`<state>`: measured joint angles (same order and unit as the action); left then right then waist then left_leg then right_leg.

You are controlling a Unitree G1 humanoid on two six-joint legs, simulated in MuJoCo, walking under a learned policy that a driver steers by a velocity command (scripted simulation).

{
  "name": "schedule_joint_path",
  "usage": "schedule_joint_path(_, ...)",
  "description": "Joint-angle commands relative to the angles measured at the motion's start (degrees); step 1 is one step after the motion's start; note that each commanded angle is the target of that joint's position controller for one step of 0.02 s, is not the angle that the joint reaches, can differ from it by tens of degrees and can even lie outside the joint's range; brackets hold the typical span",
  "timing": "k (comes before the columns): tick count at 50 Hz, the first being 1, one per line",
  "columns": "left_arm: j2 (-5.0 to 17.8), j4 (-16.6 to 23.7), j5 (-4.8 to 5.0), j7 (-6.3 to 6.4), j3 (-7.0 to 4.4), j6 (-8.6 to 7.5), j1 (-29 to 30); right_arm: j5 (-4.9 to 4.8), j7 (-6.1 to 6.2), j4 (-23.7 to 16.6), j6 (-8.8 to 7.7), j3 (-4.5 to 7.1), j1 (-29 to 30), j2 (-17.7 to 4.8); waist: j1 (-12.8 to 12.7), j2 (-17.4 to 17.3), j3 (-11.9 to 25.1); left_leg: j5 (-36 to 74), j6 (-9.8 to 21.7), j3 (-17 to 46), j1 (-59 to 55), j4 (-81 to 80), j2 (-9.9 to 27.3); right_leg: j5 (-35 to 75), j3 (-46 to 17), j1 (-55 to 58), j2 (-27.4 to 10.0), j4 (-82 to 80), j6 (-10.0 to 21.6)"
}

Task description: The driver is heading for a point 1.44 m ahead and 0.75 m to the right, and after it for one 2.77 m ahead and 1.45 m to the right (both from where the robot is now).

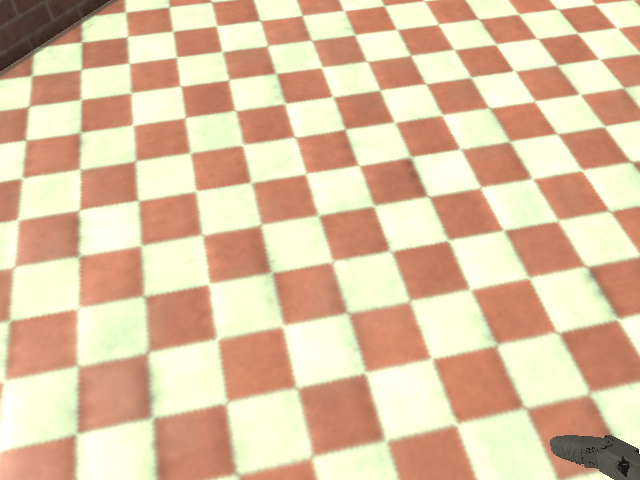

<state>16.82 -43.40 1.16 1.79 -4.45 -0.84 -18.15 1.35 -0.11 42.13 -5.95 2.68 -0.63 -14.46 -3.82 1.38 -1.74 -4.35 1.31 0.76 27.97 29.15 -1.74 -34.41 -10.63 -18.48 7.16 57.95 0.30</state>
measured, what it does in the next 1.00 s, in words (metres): steps on the spot, turning right: right foot, then left foot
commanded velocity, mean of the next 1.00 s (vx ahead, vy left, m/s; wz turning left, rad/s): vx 0.04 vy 0.00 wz -0.60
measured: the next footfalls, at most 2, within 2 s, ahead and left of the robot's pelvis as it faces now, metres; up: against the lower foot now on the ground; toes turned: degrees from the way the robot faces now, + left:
right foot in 0.40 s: +0.08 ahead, -0.14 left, +0.00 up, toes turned -17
left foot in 0.86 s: +0.17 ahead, +0.06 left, +0.00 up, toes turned -35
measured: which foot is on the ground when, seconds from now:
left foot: down 0.00-0.40, up 0.42-0.84, down 0.86-1.00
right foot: up 0.00-0.38, down 0.40-0.86, up 0.88-1.00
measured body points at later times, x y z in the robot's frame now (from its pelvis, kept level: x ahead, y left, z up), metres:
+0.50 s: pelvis +0.05 -0.03 +0.01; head +0.07 -0.08 +0.46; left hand +0.28 +0.19 -0.06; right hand +0.11 -0.36 -0.11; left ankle +0.10 +0.11 -0.66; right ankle +0.04 -0.13 -0.72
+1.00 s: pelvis +0.07 -0.01 +0.02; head +0.11 -0.01 +0.47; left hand +0.37 +0.14 -0.08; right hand +0.03 -0.33 -0.07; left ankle +0.13 +0.08 -0.72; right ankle -0.02 -0.11 -0.64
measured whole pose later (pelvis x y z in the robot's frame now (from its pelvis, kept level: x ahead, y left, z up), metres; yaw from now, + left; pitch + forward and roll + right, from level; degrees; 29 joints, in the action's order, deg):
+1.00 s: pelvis +0.07 -0.01 +0.02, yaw -36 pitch +2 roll +0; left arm 20.5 -34.1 1.0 1.3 -5.9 3.0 -11.3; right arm 0.7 1.0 41.9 -0.1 4.2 -8.1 -15.4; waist 0.2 2.8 -1.7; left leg -14.2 0.8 -0.8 14.5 26.8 0.4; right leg -25.8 -6.5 -31.0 5.0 64.9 -3.2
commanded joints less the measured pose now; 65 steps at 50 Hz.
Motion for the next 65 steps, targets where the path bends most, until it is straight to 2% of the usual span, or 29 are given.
schedule_joint_path(1, 9.8, 4.5, 0.38, 0.39, -2.11, 1.24, -2.8, -0.59, 1.0, -3.2, 2.12, 1.65, -6.9, -6.0, 4.9, -6.6, 14.3, 14.5, 12.5, 21.3, -30.8, -6.6, 22.6, 2.5, 3.4, -21.6, -7.0, 18.8, -4.0)
schedule_joint_path(3, 7.7, 5.5, 0.17, 0.69, -2.25, 3.18, -1.1, 0.09, 1.19, -3.0, 3.3, 1.4, -3.3, -6.3, 2.8, -7.5, 7.1, 8.6, 11.0, 13.0, -16.9, -10.9, 17.6, 6.4, 5.4, -16.9, -9.2, 15.2, -4.4)
schedule_joint_path(6, 3.7, 7.0, 0.04, 0.78, -1.39, 3.55, -1.1, 0.37, 1.33, -2.1, 3.19, 2.19, -3.1, -8.0, 2.5, -9.7, 6.3, 11.1, 12.3, 6.3, -13.6, -14.3, 16.4, 10.1, 8.4, -13.4, -9.6, 7.4, -4.2)
schedule_joint_path(9, 3.7, 8.7, -0.41, 0.31, -1.18, 3.41, 1.7, -0.32, 1.76, -1.8, 3.66, 2.79, -3.1, -9.3, 3.2, -8.4, 9.2, 12.5, 13.6, 4.2, -16.8, -14.6, 19.0, 14.3, 8.5, -11.9, -11.3, 0.4, -3.9)
schedule_joint_path(14, 4.7, 10.5, -0.38, -1.19, -1.31, 3.91, 5.4, -1.1, 1.47, -1.3, 5.05, 3.48, -2.8, -11.4, 4.2, -9.6, 7.6, 3.7, 12.0, -0.4, -16.0, -15.0, 19.8, 16.8, 11.7, -5.9, -11.0, -10.4, -2.0)
schedule_joint_path(18, 4.9, 10.7, -0.56, -2.32, -1.93, 4.01, 4.1, -2.69, 1.19, 0.0, 5.84, 3.85, -3.3, -12.4, 2.5, -9.2, 7.3, 0.8, 7.7, -2.9, -17.7, -8.8, 19.9, 21.1, 14.7, 1.6, -8.7, -25.9, 1.5)
schedule_joint_path(19, 6.1, 9.9, -0.8, -2.07, -2.58, 3.95, 2.2, -2.8, 1.11, 1.0, 6.08, 3.54, -5.4, -10.8, 2.3, -7.5, 7.4, -1.9, 4.6, -4.9, -15.1, -4.5, 18.0, 24.7, 13.9, 6.6, -7.5, -30.6, 3.2)
schedule_joint_path(20, 10.7, 10.0, -0.9, -1.27, -3.94, 3.8, 0.2, -1.8, 0.74, 1.3, 6.27, 2.82, -7.3, -7.8, 2.7, 3.1, 6.7, -10.4, -0.6, -10.1, -6.7, 7.9, 12.7, 37.1, 2.3, 13.4, -14.8, -36.9, 6.8)
schedule_joint_path(21, 17.1, 11.9, -1.39, -0.5, -4.87, 3.71, 1.2, 0.53, 0.59, -2.2, 6.04, 2.0, -5.5, -6.0, 4.2, 18.4, 4.9, -32.3, -5.9, -11.4, 11.0, 23.8, 3.8, 49.7, -17.5, 17.7, -27.9, -37.9, 16.9)
schedule_joint_path(22, 15.0, 12.0, -2.93, -0.94, -4.37, 2.32, -0.5, 0.06, 1.02, -3.0, 5.6, 2.94, -0.3, -8.6, -0.3, 11.4, 8.2, -33.7, -5.4, -1.0, 12.4, 34.1, 2.8, 48.0, -18.6, 14.3, -28.9, -38.9, 20.8)
schedule_joint_path(24, 12.2, 12.2, -2.01, -0.99, -3.46, 0.64, 5.4, -1.55, 1.56, -1.8, 5.87, 3.58, -2.4, -9.4, 3.4, 6.1, 6.8, -23.7, -3.9, 2.1, 13.1, 36.4, 4.3, 42.7, -9.8, 12.5, -22.7, -38.3, 14.7)
schedule_joint_path(25, 10.3, 12.7, -1.06, -0.78, -2.78, 0.68, 7.8, -0.93, 2.02, -1.0, 6.06, 3.87, -3.1, -10.0, 4.1, 5.6, 6.9, -20.7, -4.0, 2.4, 12.6, 35.7, 4.6, 42.3, -8.1, 11.8, -21.3, -38.0, 12.8)
schedule_joint_path(28, 9.1, 13.4, -1.27, -0.14, -1.96, 1.06, 8.8, -0.93, 1.88, -1.0, 6.01, 3.83, -4.7, -9.0, 5.3, 5.9, 8.7, -15.6, -4.9, 2.0, 7.7, 35.9, 2.7, 46.2, -6.0, 9.5, -18.8, -37.5, 12.8)
schedule_joint_path(32, 10.1, 13.3, -0.89, 0.47, -2.44, 1.62, 7.1, -1.22, 1.47, -2.3, 5.77, 2.9, -1.9, -7.0, 3.5, 6.6, 8.1, -14.4, -5.8, 2.9, 6.1, 22.9, 1.6, 41.5, -8.5, 11.5, -17.8, -36.3, 12.8)
schedule_joint_path(38, 11.0, 14.2, -0.75, -0.26, -2.81, 2.54, 8.1, -1.87, 0.24, -3.0, 4.98, 2.99, -2.4, -7.7, 2.8, 8.2, 7.7, -17.5, -4.8, 3.5, -2.3, 11.1, -0.6, 39.9, -16.1, 8.6, -17.1, -34.6, 13.2)
schedule_joint_path(42, 9.9, 15.0, 0.5, -0.03, -2.54, 3.11, 10.7, -1.54, -0.42, -2.1, 4.14, 3.73, -8.1, -8.7, 6.0, 7.0, 8.5, -4.2, -2.0, 3.1, -15.2, -7.7, 1.0, 35.5, -17.0, 5.3, -12.6, -30.1, 8.6)
schedule_joint_path(43, 7.3, 15.2, -0.06, 0.09, -1.85, 3.12, 8.9, -0.63, -0.09, -2.2, 4.36, 4.61, -10.1, -12.2, 5.2, -0.2, 10.2, 0.6, 1.5, 10.7, -22.9, -9.3, 10.7, 22.4, -12.3, -1.8, -8.5, -22.2, 5.4)
schedule_joint_path(44, 6.0, 16.2, 0.08, -0.04, -1.67, 2.68, 6.3, 0.44, 0.15, -2.0, 5.06, 5.42, -8.8, -16.8, 1.9, -17.2, 7.1, 13.0, 10.7, 24.4, -24.9, -11.2, 22.2, 0.7, 0.2, -14.9, 1.6, -11.6, 1.6)
schedule_joint_path(45, 11.3, 15.5, -1.0, -0.06, -3.23, 2.05, 6.5, 0.92, 0.35, -3.4, 4.68, 4.81, -8.0, -13.7, 3.6, -15.3, 6.7, 15.0, 16.4, 28.6, -21.7, -11.8, 27.5, -3.1, 1.0, -17.1, -2.0, 2.7, -1.4)
schedule_joint_path(46, 13.3, 14.1, -0.5, -0.3, -4.22, 2.17, 5.8, 0.53, 0.84, -4.5, 4.58, 3.89, -5.1, -10.7, 2.6, -10.8, 5.8, 13.4, 14.8, 22.6, -20.1, -11.1, 24.3, 1.1, 0.8, -16.9, -3.6, 8.6, -2.2)
schedule_joint_path(48, 11.0, 12.2, -0.42, -0.11, -4.05, 3.35, 4.6, -0.9, 1.44, -5.3, 4.85, 3.25, -1.8, -8.4, 2.0, -8.5, 3.7, 9.5, 10.2, 13.3, -19.8, -10.1, 17.8, 7.7, 2.3, -18.3, -4.4, 13.1, -4.1)
schedule_joint_path(50, 8.1, 12.8, 0.11, -0.46, -3.11, 3.79, 5.9, -0.91, 2.03, -5.0, 5.41, 3.05, -3.2, -8.6, 3.1, -8.9, 2.9, 11.4, 10.3, 7.9, -19.9, -10.8, 15.6, 11.0, 5.2, -18.4, -5.1, 12.3, -5.3)
schedule_joint_path(55, 4.3, 15.2, -0.69, -0.98, -1.02, 3.3, 10.8, -0.91, 1.97, -4.0, 6.56, 3.87, -7.1, -11.6, 6.4, -11.5, 5.8, 14.0, 12.0, 5.0, -24.5, -10.0, 17.1, 9.5, 8.6, -12.5, -7.7, -4.8, -5.7)
schedule_joint_path(58, 5.0, 14.6, -0.57, -1.32, -0.96, 3.21, 9.7, -1.92, 1.06, -3.5, 6.66, 4.11, -7.0, -13.0, 6.3, -12.9, 6.2, 14.9, 11.9, 4.6, -22.3, -9.2, 17.9, 10.4, 11.3, -4.9, -7.2, -14.9, -4.5)
schedule_joint_path(60, 4.9, 13.3, -0.56, -1.55, -1.11, 3.24, 7.1, -2.85, 0.78, -3.0, 6.62, 3.76, -6.5, -12.8, 4.7, -12.2, 6.0, 13.2, 10.5, 4.2, -21.2, -6.7, 17.4, 17.3, 12.5, 1.0, -6.3, -26.1, -2.7)
schedule_joint_path(62, 5.9, 12.2, -0.89, -1.47, -1.34, 3.15, 4.5, -3.1, 0.5, -1.1, 6.12, 2.49, -9.5, -9.8, 3.4, -8.6, 6.5, 6.3, 4.8, 1.8, -15.1, -2.5, 14.8, 30.6, 10.2, 13.5, -7.1, -39.1, 0.5)
schedule_joint_path(63, 9.7, 12.9, -1.26, -0.74, -1.88, 3.18, 3.4, -0.43, -0.05, -1.7, 5.51, 1.0, -11.1, -5.8, 5.0, 3.4, 10.2, -9.3, -0.8, -3.0, -8.0, 7.4, 10.2, 47.1, -3.2, 22.2, -18.3, -38.4, 3.4)
schedule_joint_path(64, 10.5, 13.5, -2.8, -0.83, -1.38, 2.82, 6.5, 0.12, -0.06, -3.3, 5.17, 0.33, -9.5, -4.4, 5.8, 13.6, 9.0, -28.0, -4.3, -3.8, -1.7, 11.9, 5.7, 51.6, -11.0, 17.6, -26.9, -37.0, 12.8)
schedule_joint_path(65, 7.4, 13.4, -3.32, -1.29, -0.8, 1.83, 6.5, -0.61, 0.61, -3.5, 5.51, 1.37, -5.9, -8.5, 2.3, 9.7, 8.3, -30.7, -5.5, -0.6, -1.9, 17.8, 6.5, 45.1, -10.9, 13.9, -26.1, -38.6, 16.0)
Velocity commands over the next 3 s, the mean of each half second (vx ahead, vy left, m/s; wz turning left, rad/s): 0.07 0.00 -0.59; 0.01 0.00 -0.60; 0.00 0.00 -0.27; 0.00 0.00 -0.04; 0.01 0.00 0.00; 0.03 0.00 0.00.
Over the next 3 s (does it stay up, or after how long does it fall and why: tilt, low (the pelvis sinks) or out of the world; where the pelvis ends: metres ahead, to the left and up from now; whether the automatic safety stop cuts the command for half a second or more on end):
stays up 0.06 -0.04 0.01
